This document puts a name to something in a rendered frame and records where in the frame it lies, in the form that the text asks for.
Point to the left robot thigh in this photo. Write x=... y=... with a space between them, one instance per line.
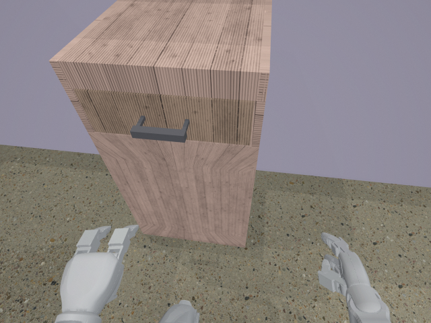
x=180 y=313

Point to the left robot hand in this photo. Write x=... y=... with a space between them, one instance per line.
x=91 y=279

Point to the robot right forearm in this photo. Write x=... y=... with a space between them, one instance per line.
x=365 y=305

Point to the right robot hand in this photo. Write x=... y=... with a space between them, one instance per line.
x=347 y=270

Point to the cabinet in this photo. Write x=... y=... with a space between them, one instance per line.
x=197 y=190

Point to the drawer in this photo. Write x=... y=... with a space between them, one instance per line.
x=211 y=119

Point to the left robot shin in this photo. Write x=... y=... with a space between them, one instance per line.
x=185 y=302

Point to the handle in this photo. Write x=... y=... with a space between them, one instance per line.
x=161 y=134

